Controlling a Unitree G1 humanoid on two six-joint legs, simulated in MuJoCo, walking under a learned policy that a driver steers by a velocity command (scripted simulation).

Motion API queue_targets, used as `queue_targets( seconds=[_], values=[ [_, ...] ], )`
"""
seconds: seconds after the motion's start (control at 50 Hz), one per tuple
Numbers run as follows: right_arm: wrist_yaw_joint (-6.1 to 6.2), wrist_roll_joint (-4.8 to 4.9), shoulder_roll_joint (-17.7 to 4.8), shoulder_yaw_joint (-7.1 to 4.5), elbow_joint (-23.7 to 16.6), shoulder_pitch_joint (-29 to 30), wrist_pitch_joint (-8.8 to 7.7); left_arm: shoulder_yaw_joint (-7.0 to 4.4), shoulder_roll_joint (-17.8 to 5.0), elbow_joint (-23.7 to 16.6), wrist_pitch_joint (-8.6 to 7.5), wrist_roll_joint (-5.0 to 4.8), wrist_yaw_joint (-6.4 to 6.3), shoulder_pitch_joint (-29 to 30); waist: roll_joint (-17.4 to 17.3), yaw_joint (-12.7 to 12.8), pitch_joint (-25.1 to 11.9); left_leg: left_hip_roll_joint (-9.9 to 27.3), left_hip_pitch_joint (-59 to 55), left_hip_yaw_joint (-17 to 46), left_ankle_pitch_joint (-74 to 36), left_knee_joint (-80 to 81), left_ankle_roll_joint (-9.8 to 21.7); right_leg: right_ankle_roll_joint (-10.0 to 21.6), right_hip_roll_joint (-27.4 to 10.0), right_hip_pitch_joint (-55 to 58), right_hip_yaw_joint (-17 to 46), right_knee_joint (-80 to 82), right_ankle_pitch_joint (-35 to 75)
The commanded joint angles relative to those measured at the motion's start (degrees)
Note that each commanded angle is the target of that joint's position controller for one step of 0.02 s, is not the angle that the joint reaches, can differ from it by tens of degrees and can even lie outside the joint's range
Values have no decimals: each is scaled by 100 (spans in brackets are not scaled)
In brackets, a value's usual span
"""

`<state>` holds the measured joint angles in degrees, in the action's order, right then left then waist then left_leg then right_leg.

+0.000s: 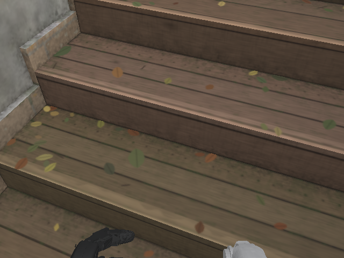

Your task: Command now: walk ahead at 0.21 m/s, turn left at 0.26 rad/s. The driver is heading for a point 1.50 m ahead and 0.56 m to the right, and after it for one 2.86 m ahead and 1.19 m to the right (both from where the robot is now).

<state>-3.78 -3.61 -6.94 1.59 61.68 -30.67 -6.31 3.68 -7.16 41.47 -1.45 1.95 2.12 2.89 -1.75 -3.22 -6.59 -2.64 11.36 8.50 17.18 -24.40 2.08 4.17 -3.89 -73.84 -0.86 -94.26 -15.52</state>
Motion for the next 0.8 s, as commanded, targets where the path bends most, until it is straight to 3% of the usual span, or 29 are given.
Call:
queue_targets(
  seconds=[0.02,0.04,0.06,0.08,0.1,0.12,0.14,0.16,0.18,0.2,0.22,0.24,0.26,0.28,0.3,0.32,0.36,0.38,0.42,0.46,0.5,0.56,0.66,0.68,0.7,0.72,0.76,0.78,0.8],
  values=[
    [15,429,-1690,-332,-910,736,-322,-110,-345,-629,117,-85,214,401,-763,753,54,1320,1760,386,-6671,1197,1120,-289,456,3848,-905,1458,784],
    [35,543,-1901,-449,-924,719,-372,-255,-709,-520,120,-68,245,52,-693,884,-52,1241,592,84,-7777,742,935,-227,753,3829,-975,2530,485],
    [-50,558,-1771,-482,-865,682,-366,-391,-1033,-332,117,25,227,-325,-821,946,-321,1131,-312,-71,-8746,46,799,0,945,3957,-987,3524,485],
    [-127,203,-1185,-458,-704,-202,-306,-447,-1266,-44,133,44,186,-1230,108,515,-1672,828,245,-27,-8015,-1148,411,875,319,5862,711,3389,3150],
    [303,696,-1060,-544,-640,-514,-62,-431,-676,418,111,-177,-388,-2533,534,816,-2084,469,246,-737,-5105,-2252,-3,976,-518,6376,2210,4131,1311],
    [422,635,-880,-570,-706,-126,204,-451,-683,568,221,-214,-641,-2053,1763,643,-1345,-134,814,-719,-1182,-3667,-56,1324,-762,5255,3920,5919,-495],
    [-30,367,-899,-663,-1107,1120,220,-592,-1456,125,3,249,-143,-1899,1838,1383,-20,-600,3268,1075,-308,-6371,-55,1347,-733,5196,5147,6947,-2868],
    [-35,322,-953,-672,-1113,1081,164,-650,-1494,403,-196,263,-58,-1892,1878,1046,119,-520,4090,1406,-837,-6684,158,1266,-633,5131,4831,6869,-3235],
    [42,288,-863,-598,-1087,1036,164,-621,-1241,489,-244,210,8,-1378,823,663,308,-350,4045,1175,-1220,-6805,181,1222,-602,4586,4352,6741,-2528],
    [116,213,-716,-468,-1102,1046,138,-561,-899,595,-311,81,33,-1056,0,380,266,-191,3969,864,-1243,-6791,148,1166,-522,4318,3745,6494,-1632],
    [182,145,-718,-377,-1132,1210,149,-509,-667,586,-349,-22,-23,-672,-135,160,-14,-31,3793,643,-974,-6849,81,1076,-281,4107,3299,6390,-1277],
    [307,152,-875,-375,-1173,1278,195,-458,-525,413,-404,-84,-63,-87,-47,-104,-56,216,3659,559,-994,-6508,-41,804,-92,3820,2815,6565,-1166],
    [374,104,-1063,-397,-1181,1323,215,-427,-449,187,-493,-122,-108,274,307,-181,-251,312,3507,413,-1064,-6342,-253,675,60,3820,2421,6630,-733],
    [369,68,-1168,-401,-1141,1291,213,-439,-497,147,-584,-134,-136,199,428,-96,-402,298,3406,316,-1046,-6385,-411,644,157,3859,2178,6596,-369],
    [345,70,-1240,-401,-1157,1342,217,-465,-611,194,-611,-27,-152,-99,465,8,-429,235,3327,174,-1029,-6793,-493,677,208,3744,2096,6674,-223],
    [300,50,-1270,-395,-1172,1407,191,-523,-803,193,-617,2,-141,-210,412,40,-266,226,3464,117,-1011,-6814,-495,724,237,3718,1928,6711,-310],
    [308,8,-1462,-419,-1421,1821,177,-606,-1167,157,-609,-62,-156,-549,302,186,-188,338,3617,-23,-874,-6256,-601,844,194,3918,1980,6863,-842],
    [345,16,-1495,-429,-1501,1979,153,-624,-1209,99,-616,-77,-191,-718,368,329,-255,415,3619,-34,-878,-6084,-695,894,87,4116,2204,6852,-1041],
    [601,168,-1502,-450,-1806,2380,188,-649,-1201,147,-629,-98,-240,-1321,720,620,-128,405,4187,159,-427,-5815,-931,1190,-320,4857,2998,6958,-1404],
    [744,124,-1468,-462,-1959,2542,227,-573,-1077,71,-674,-127,-197,-1528,832,735,-53,362,4304,184,-393,-5762,-1014,1287,-357,5119,3218,6833,-1376],
    [800,35,-1400,-434,-2064,2460,238,-527,-1069,-183,-719,-215,-210,-1304,914,624,-23,317,4078,148,-351,-5601,-1103,1196,-250,5014,3211,6690,-1438],
    [756,24,-1402,-431,-2214,2348,241,-488,-1087,-379,-640,-161,-254,-1270,824,654,-3,282,3982,188,-425,-5709,-1052,1285,-235,4947,3503,6385,-1467],
    [765,54,-1417,-472,-2599,2582,209,-325,-815,-658,-575,-258,-184,-1510,935,830,-184,243,3739,282,-97,-5780,-1026,1422,-153,4831,3925,5668,-961],
    [719,17,-1360,-448,-2676,2746,203,-311,-826,-669,-532,-196,-225,-1655,976,941,-264,214,3885,318,113,-5742,-962,1364,-154,4927,4027,5413,-671],
    [686,74,-1273,-423,-2818,2833,177,-291,-838,-650,-493,-143,-283,-1775,1023,981,-268,118,3830,299,242,-5819,-908,1378,-98,4807,4058,5374,-339],
    [659,71,-1325,-386,-2957,2870,171,-301,-906,-710,-452,-152,-321,-1854,1121,1021,-514,113,3862,445,460,-5716,-896,1348,-147,4890,4306,5199,-32],
    [486,26,-1331,-321,-2785,2178,148,-242,-857,-1119,-461,-225,-409,-1188,1015,697,-549,263,2517,278,-387,-5428,-738,991,72,3742,3744,4765,72],
    [367,31,-1276,-306,-2787,1844,197,-200,-935,-1192,-482,-217,-502,-852,976,411,-410,384,1743,158,-687,-4581,-692,650,294,3051,3430,4874,183],
    [205,-37,-1067,-222,-2719,1488,232,-189,-981,-1275,-424,-243,-560,-517,659,198,-314,601,1150,83,-1336,-2974,-600,327,573,2754,3074,4662,-215]
  ],
)
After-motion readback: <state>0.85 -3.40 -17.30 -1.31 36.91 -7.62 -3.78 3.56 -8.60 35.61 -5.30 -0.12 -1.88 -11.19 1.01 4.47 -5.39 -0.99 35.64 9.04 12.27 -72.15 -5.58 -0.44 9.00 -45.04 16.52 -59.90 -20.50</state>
